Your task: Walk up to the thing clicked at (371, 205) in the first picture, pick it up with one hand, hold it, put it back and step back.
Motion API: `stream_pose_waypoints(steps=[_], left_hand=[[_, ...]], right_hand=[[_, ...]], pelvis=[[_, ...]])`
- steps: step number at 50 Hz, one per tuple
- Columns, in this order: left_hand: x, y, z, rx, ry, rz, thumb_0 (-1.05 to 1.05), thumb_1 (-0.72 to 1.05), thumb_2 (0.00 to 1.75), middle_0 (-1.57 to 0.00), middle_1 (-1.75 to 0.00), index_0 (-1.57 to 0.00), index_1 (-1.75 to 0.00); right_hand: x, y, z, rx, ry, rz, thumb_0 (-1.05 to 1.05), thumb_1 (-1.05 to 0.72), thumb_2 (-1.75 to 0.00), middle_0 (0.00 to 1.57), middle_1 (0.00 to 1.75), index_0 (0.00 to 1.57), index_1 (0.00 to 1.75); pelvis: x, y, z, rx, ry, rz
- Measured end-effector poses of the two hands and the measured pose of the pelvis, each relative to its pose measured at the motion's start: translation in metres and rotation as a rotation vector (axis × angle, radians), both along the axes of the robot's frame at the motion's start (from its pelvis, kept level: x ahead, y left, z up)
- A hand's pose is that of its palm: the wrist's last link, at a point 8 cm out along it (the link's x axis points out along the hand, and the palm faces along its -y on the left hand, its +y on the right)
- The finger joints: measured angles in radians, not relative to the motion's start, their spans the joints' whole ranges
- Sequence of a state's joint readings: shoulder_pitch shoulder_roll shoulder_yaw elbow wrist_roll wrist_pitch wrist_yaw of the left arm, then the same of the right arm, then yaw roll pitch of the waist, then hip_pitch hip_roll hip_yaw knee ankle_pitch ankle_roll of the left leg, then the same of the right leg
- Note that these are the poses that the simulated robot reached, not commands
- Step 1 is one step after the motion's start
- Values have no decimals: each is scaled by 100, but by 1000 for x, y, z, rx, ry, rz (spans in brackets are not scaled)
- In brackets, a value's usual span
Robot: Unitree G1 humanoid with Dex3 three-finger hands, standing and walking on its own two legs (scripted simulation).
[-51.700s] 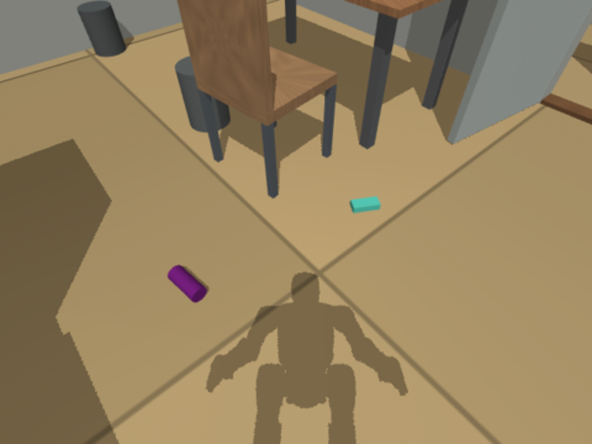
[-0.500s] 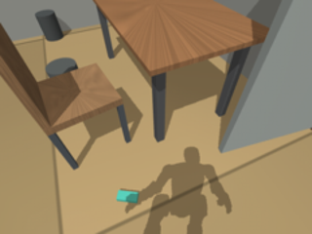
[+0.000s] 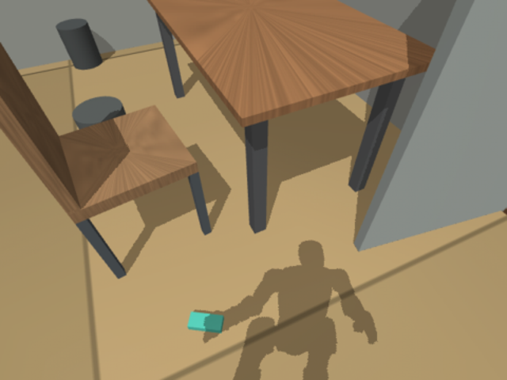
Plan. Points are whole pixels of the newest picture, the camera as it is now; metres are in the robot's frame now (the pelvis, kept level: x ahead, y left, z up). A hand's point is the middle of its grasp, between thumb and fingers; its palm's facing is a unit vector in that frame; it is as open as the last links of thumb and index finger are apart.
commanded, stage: stand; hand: left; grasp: from above
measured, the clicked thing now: (206, 322) +0.46 +0.23 -0.77
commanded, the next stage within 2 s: step back in 0.46 s
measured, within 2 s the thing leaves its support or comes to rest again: neither
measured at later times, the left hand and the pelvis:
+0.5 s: hand out of the picture +0.07 +0.25 -0.16, palm faces +0.03 -0.94 -0.34, open 7.3 cm; pelvis +0.00 +0.00 +0.00, yaw +0 degrees
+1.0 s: hand out of the picture +0.04 +0.31 -0.18, palm faces -0.08 -0.93 -0.36, open 7.3 cm; pelvis -0.09 +0.05 -0.02, yaw -3 degrees
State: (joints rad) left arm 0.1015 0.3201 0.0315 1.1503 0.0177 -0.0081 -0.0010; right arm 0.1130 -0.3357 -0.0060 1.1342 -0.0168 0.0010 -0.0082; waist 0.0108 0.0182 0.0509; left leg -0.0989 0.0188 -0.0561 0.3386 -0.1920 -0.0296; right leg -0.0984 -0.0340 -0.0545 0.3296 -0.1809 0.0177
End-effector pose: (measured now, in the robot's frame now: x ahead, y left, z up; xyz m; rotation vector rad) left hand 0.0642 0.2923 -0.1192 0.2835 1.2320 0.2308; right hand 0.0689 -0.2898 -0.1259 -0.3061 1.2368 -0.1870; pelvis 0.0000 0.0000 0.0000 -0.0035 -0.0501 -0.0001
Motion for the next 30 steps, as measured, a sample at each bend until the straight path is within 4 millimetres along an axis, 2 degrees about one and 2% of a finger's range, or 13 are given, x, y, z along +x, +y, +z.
stream_pose_waypoints(steps=[23, 30], left_hand=[[-3, 1, 0, 2, 10, -4, 1, 91, 90, -21, -30, -21, -30], [-2, 16, -3, 28, -18, 3, 1, 90, 90, -21, -30, -21, -30]], right_hand=[[-6, -2, -1, 1, 14, -3, 1, -91, -90, 20, 30, 20, 30], [-6, -10, -4, -17, 2, -15, 1, -91, -90, 20, 30, 20, 30]], pelvis=[[1, -1, 0, 2, 2, -3], [-22, 5, -9, -9, 15, 3]])
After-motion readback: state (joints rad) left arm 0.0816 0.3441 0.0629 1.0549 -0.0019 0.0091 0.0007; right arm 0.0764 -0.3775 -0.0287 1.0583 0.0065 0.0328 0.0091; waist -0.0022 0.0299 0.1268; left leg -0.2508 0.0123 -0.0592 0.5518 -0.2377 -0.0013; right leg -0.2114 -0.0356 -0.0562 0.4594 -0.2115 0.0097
